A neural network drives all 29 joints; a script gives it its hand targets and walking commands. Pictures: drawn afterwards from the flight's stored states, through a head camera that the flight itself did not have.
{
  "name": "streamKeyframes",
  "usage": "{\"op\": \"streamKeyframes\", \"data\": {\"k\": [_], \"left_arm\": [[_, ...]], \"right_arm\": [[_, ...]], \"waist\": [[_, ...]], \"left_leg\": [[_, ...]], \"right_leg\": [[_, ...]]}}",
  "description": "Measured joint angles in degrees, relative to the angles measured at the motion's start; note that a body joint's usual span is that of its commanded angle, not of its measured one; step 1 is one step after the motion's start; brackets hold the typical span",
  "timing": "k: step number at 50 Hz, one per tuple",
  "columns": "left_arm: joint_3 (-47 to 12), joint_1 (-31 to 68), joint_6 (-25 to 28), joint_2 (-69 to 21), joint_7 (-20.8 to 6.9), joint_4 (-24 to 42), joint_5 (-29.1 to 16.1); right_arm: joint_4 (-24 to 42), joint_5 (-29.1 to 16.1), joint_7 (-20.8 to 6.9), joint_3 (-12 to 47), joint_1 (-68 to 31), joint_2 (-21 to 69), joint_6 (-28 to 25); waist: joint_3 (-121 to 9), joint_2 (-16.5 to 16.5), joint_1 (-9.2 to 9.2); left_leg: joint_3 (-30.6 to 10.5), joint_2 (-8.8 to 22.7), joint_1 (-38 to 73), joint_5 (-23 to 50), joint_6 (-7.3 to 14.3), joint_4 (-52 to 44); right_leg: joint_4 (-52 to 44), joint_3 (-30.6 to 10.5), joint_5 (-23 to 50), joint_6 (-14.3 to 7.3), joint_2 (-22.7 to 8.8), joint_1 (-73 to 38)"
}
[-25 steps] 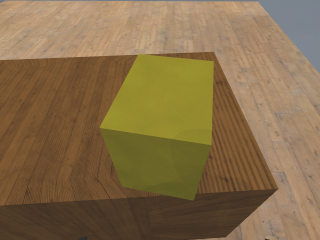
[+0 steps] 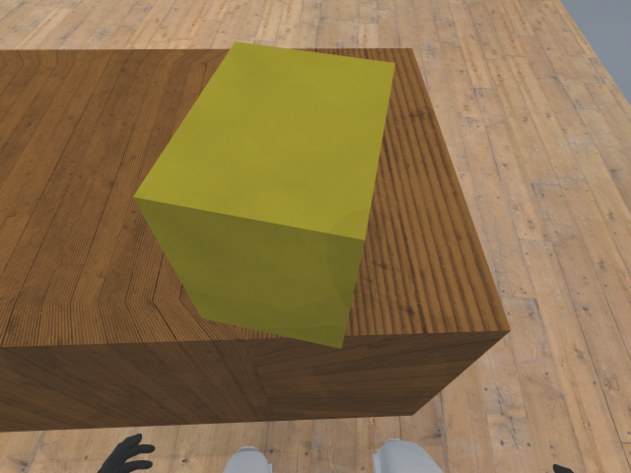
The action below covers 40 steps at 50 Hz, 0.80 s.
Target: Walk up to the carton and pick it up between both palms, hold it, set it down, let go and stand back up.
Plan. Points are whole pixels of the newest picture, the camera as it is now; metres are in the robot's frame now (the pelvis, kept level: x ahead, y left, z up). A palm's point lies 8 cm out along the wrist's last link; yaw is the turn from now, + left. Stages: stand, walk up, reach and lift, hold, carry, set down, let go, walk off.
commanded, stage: walk up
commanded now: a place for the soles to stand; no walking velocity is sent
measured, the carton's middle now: (290, 201) +0.46 +0.05 +0.05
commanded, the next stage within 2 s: none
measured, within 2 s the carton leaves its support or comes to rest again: neither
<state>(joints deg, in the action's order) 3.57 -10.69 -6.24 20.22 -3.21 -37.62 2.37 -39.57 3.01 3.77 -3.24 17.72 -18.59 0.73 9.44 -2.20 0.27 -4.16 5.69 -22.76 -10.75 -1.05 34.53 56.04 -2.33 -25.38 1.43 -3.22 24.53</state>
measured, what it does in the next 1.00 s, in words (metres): steps on the spot: right foot, then left foot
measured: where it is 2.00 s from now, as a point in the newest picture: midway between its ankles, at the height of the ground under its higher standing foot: outside the picture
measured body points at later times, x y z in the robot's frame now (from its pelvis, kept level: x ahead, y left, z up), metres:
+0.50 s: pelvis -0.01 -0.07 +0.01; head +0.01 -0.07 +0.46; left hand +0.05 +0.19 -0.11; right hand +0.11 -0.32 -0.11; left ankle -0.01 +0.05 -0.72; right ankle +0.00 -0.18 -0.72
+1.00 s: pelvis -0.01 -0.04 +0.01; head +0.01 -0.04 +0.46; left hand +0.01 +0.24 -0.10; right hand +0.09 -0.31 -0.11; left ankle -0.01 +0.06 -0.68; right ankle +0.00 -0.18 -0.72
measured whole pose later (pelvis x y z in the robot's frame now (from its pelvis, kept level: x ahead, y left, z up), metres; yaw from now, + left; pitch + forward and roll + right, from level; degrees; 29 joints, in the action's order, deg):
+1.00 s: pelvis -0.01 -0.04 +0.01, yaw +5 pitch -2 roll -1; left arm 1.7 -23.9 1.3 14.9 3.3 -39.6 3.7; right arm -42.3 4.4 -3.2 -2.1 18.0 -17.1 4.4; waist 3.7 1.6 -0.1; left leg 1.0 0.3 -22.2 -27.0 -0.2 51.1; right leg 31.3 4.8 -17.7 0.2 -3.7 11.8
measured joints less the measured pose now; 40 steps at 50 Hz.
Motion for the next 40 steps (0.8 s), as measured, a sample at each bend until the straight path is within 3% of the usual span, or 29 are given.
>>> {"op": "streamKeyframes", "data": {"k": [3, 4, 7, 10, 13, 17, 20, 29, 40], "left_arm": [[-0.3, -1.5, 1.4, -1.5, -0.2, -0.1, -1.1], [-0.5, -1.9, 1.9, -2.5, 0.0, -0.8, -1.3], [-1.9, -4.3, 2.1, -4.5, 0.9, -2.9, -1.4], [-2.5, -6.1, 2.7, -6.1, 1.9, -4.2, -1.1], [-2.9, -6.9, 3.8, -6.4, 2.4, -3.9, -0.8], [-2.7, -7.2, 5.1, -6.0, 2.9, -2.7, -0.8], [-2.5, -7.4, 5.3, -4.7, 3.0, -3.0, -1.4], [-3.6, -9.4, 5.8, -5.4, 3.2, -2.1, -2.1], [-2.7, -9.8, 6.0, -4.5, 3.2, -1.4, -1.8]], "right_arm": [[0.9, -0.4, -0.9, -1.0, -0.6, -1.9, 0.9], [0.8, -0.7, -1.1, -1.4, -1.2, -2.5, 1.3], [0.6, -1.4, -1.1, -1.8, -0.4, -1.8, 2.4], [0.4, -2.1, -1.4, -1.0, 0.5, -0.7, 2.1], [0.5, -2.1, -2.2, 0.0, 1.2, 0.6, 1.5], [0.2, -1.6, -3.1, 0.8, 1.3, 2.2, 1.7], [-0.7, -1.0, -3.6, 1.5, -0.1, 4.0, 1.1], [-1.5, -2.4, -4.6, 2.7, -2.0, 3.2, 0.7], [-4.1, -2.5, -4.9, 3.2, -0.6, 3.5, 0.4]], "waist": [[-1.1, 1.4, 0.28], [-0.8, 3.1, 0.45], [-3.5, 3.5, -0.13], [-5.7, 3.8, -1.31], [-6.5, 4.0, -1.55], [-6.3, 3.5, -1.65], [-5.1, 0.4, -1.48], [-7.5, 2.8, -0.8], [-8.4, 2.7, -0.43]], "left_leg": [[-1.2, 1.3, -3.3, -2.8, -0.1, 5.4], [-3.0, 1.7, -4.3, -7.3, 0.5, 8.9], [-4.0, -3.4, -7.0, -20.0, 0.7, 21.1], [-2.6, -6.7, -6.6, -18.7, 0.4, 26.4], [-0.5, -7.2, -3.4, -16.8, -0.2, 22.7], [2.3, -6.3, 4.1, -15.2, -0.3, 8.3], [3.7, -7.8, 8.2, -6.0, 1.3, -0.5], [2.3, -6.4, 8.6, -6.8, 1.3, -1.3], [2.3, -6.7, 8.8, -5.8, 1.8, -2.7]], "right_leg": [[-12.7, 0.9, 2.3, -0.2, -0.3, -6.1], [-11.9, 1.8, 1.6, 0.3, 0.8, -6.3], [-9.5, 2.3, 0.3, -0.3, 0.7, -5.6], [-13.7, 2.7, 2.7, -1.1, 0.9, -7.0], [-17.3, 3.9, 4.7, -1.6, 1.4, -8.1], [-18.0, 5.5, 5.0, -2.1, 1.9, -8.0], [-16.9, 4.8, 4.3, -1.7, 0.1, -8.0], [-23.2, 6.4, 7.5, -1.7, 1.7, -11.1], [-25.3, 6.4, 8.8, -1.2, 1.4, -11.7]]}}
